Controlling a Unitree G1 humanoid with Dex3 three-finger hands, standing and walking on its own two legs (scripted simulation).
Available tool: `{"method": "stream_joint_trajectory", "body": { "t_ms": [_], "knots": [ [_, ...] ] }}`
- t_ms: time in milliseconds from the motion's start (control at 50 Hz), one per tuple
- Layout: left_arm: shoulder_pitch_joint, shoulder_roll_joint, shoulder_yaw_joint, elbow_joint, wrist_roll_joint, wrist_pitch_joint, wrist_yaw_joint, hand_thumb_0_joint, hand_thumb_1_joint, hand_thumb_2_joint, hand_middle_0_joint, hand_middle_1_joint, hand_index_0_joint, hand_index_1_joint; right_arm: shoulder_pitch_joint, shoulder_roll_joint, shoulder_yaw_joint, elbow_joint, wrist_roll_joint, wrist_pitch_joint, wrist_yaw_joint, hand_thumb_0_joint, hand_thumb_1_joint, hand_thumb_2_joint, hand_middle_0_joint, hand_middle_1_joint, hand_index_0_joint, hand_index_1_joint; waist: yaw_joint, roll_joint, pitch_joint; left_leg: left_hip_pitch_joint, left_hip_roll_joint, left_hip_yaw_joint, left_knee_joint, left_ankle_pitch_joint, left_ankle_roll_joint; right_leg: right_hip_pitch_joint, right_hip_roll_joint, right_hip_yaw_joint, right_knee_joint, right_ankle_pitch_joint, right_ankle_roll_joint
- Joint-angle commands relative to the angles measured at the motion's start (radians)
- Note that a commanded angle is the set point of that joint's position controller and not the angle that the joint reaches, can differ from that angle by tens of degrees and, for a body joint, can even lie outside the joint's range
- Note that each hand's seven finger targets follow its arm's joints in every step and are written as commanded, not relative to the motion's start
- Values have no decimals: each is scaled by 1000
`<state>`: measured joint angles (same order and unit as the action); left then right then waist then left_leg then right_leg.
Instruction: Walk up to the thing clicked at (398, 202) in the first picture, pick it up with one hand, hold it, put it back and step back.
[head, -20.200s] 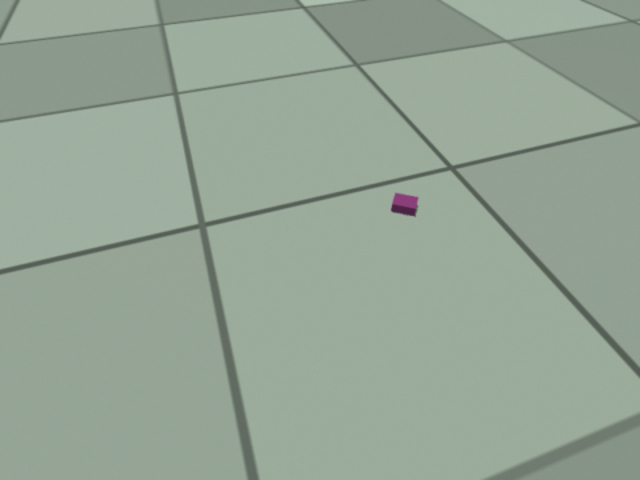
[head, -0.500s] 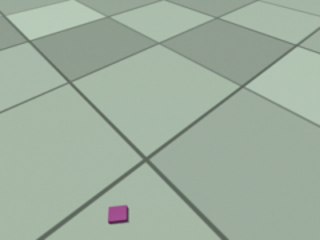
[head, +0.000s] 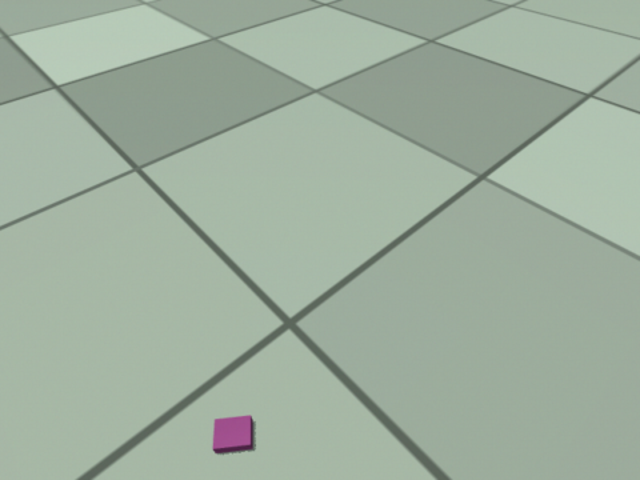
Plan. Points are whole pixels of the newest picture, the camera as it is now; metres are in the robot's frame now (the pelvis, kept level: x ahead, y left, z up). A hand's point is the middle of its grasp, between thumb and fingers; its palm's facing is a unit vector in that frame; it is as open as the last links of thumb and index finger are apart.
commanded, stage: stand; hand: left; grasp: from above
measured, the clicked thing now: (233, 434) +0.42 +0.28 -0.76
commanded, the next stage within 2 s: rise first in 0.20 s
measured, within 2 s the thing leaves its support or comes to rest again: neither
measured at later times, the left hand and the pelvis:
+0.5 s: hand out of the picture +0.14 +0.25 -0.16, palm faces +0.02 -0.94 -0.33, open 8.4 cm; pelvis -0.01 +0.00 -0.01, yaw +0 degrees
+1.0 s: hand out of the picture +0.14 +0.27 -0.23, palm faces -0.15 -0.88 -0.45, open 13.9 cm; pelvis +0.00 +0.02 -0.08, yaw -1 degrees
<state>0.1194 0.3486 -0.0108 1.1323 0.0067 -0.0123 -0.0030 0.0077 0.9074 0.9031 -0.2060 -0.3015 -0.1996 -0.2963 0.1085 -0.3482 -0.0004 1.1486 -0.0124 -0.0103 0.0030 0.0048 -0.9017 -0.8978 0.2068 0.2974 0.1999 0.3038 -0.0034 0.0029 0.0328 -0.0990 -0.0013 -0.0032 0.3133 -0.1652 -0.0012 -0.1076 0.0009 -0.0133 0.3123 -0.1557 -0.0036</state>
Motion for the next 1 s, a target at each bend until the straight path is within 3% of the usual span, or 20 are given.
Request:
{"method": "stream_joint_trajectory", "body": {
  "t_ms": [0, 60, 140, 260, 280, 300, 320, 340, 360, 380, 400, 420, 480, 520, 560, 620, 680, 780, 900, 980],
  "knots": [
    [-39, 211, 43, -55, 3, -21, 13, 0, 900, 900, -200, -300, -200, -301, -44, -219, -34, -55, 3, -18, -9, 0, -900, -900, 200, 300, 200, 300, 3, 3, -23, -31, 127, -104, -66, 52, 19, -1, -132, 107, -65, 33, -15],
    [-39, 210, 44, -52, 3, -18, 10, 0, 900, 900, -200, -300, -200, -301, -38, -218, -34, -56, 2, -18, -8, 0, -900, -900, 200, 300, 200, 300, 0, 11, -2, -51, 122, -107, -82, -13, 18, -21, -127, 108, -72, -35, -16],
    [-34, 218, 44, -57, 3, -25, 9, 0, 900, 900, -200, -300, -200, -301, -44, -214, -33, -62, 4, -22, -7, 0, -900, -900, 200, 300, 200, 300, 3, -8, -47, -8, 128, -107, -63, 65, 23, -6, -133, 108, -63, 45, -15],
    [-43, 217, 43, -63, 4, -23, 10, 0, 900, 900, -200, -300, -200, -301, -39, -217, -33, -61, 2, -22, -9, 0, -900, -900, 200, 300, 200, 300, 1, -1, -45, -11, 128, -106, -62, 67, 20, -10, -131, 105, -59, 37, -14],
    [-46, 217, 45, -62, 3, -21, 10, 0, 820, 948, -160, -380, -151, -381, -37, -220, -33, -62, 2, -21, -10, 0, -937, -920, 201, 304, 201, 304, 1, 2, -43, -17, 129, -106, -64, 69, 21, -3, -132, 107, -57, 42, -14],
    [-397, 68, 53, -413, -52, -123, 27, 0, 740, 970, -240, -460, -206, -461, -19, -68, 2, -363, 72, -81, -33, 0, -1017, -934, 199, 300, 200, 300, -120, 47, 16, -136, -7, 35, 13, -82, 18, -217, -3, 13, 8, -40, -9],
    [-501, 118, 70, -417, -54, -126, 36, 0, 660, 928, -247, -540, -215, -541, 19, -79, 7, -316, 74, -84, -40, 0, -979, -922, 198, 300, 199, 300, -79, -7, -17, -128, -12, 33, 26, -106, 23, -150, -10, 2, 7, -84, -7],
    [-255, 172, 123, -133, -34, -70, 42, 0, 580, 954, -225, -593, -189, -621, 59, -101, 2, -282, 73, -74, -46, 0, -981, -924, 198, 300, 199, 300, -67, -47, 16, -167, -22, 37, 45, -125, 26, -172, 1, -7, 12, -121, -11],
    [-198, 170, 128, -100, -23, -57, 27, 0, 500, 896, -217, -673, -206, -689, 66, -103, -17, -314, 73, -65, -46, 0, -949, -913, 198, 300, 199, 300, -35, -71, 1, -205, -11, 36, 82, -97, 29, -185, -3, -13, 47, -114, -12],
    [-232, 175, 121, -111, -7, -51, 17, 0, 420, 882, -180, -753, -189, -765, 87, -102, -31, -329, 64, -66, -54, 0, -940, -909, 199, 300, 199, 300, -38, -77, -53, -209, -19, 39, 116, -61, 33, -189, -5, -7, 70, -82, -10],
    [-352, 263, 164, -182, 13, -69, 15, 0, 352, 877, -177, -806, -188, -794, 93, -109, -45, -343, 57, -77, -63, 0, -917, -903, 199, 300, 199, 300, -33, -58, -154, -194, -14, 32, 144, -35, 32, -176, -11, -1, 108, -30, -5],
    [-293, 279, 190, -173, 28, -62, 7, 0, 277, 853, -172, -868, -197, -841, 101, -105, -54, -369, 52, -86, -64, 0, -919, -903, 199, 300, 200, 300, -21, -8, -215, -202, -24, 32, 168, -1, 26, -162, -15, 3, 144, 13, -8],
    [-109, 217, 215, -40, 107, -25, -18, 0, 43, 897, -142, -946, -165, -921, 139, -90, -79, -403, 22, -85, -45, 0, -941, -908, 199, 300, 200, 300, 19, -1, -245, -301, -31, 26, 268, 43, 17, -211, -6, 4, 244, 49, -18],
    [-133, 234, 232, -178, 126, -8, -10, 0, -107, 883, -118, -999, -149, -966, 135, -86, -87, -464, 24, -87, -43, 0, -910, -898, 200, 300, 200, 300, 39, 70, -332, -278, -34, 26, 281, 72, 8, -195, 0, 4, 269, 62, -24],
    [-47, 177, 203, -162, 145, 46, -2, 0, -267, 909, -107, -1028, -131, -1001, 121, -78, -80, -504, 31, -84, -38, 0, -908, -898, 200, 300, 200, 300, 30, 62, -257, -319, -29, 16, 280, 58, 3, -244, 8, -6, 269, 30, -28],
    [-141, 171, 183, -240, 164, 97, 6, 0, -466, 956, -120, -998, -115, -1001, 90, -76, -84, -558, 36, -93, -33, 0, -901, -898, 201, 300, 200, 300, 3, 9, -207, -395, -12, 3, 329, -16, 6, -342, 17, -17, 307, -54, -24],
    [-119, 154, 184, -298, 176, 115, 16, 0, -512, 954, -112, -1008, -108, -1010, 107, -69, -86, -587, 34, -110, -27, 0, -890, -895, 201, 300, 200, 300, -5, -3, -211, -461, -9, 0, 395, -77, 9, -423, 20, -20, 374, -116, -21],
    [-75, 181, 223, -506, 200, 89, 30, 0, -524, 979, -82, -1036, -79, -1039, 129, -57, -96, -631, 27, -146, -29, 0, -881, -893, 200, 300, 200, 300, -7, 36, -330, -500, 0, -6, 515, -34, 9, -503, 16, -12, 510, -80, -21],
    [57, 177, 219, -666, 242, 122, 36, 0, -581, 996, -82, -1053, -75, -1060, 130, -57, -98, -663, 24, -161, -39, 0, -922, -904, 200, 300, 200, 300, -12, 99, -387, -496, 17, -29, 584, 46, 0, -592, 18, -14, 601, -59, -26],
    [103, 146, 192, -737, 244, 164, 38, 0, -590, 961, -101, -1056, -102, -1053, 130, -55, -93, -678, 23, -169, -39, 0, -958, -913, 201, 300, 200, 300, -29, 82, -395, -538, 24, -42, 639, 74, 2, -641, 19, -21, 643, -52, -23]
  ]
}}
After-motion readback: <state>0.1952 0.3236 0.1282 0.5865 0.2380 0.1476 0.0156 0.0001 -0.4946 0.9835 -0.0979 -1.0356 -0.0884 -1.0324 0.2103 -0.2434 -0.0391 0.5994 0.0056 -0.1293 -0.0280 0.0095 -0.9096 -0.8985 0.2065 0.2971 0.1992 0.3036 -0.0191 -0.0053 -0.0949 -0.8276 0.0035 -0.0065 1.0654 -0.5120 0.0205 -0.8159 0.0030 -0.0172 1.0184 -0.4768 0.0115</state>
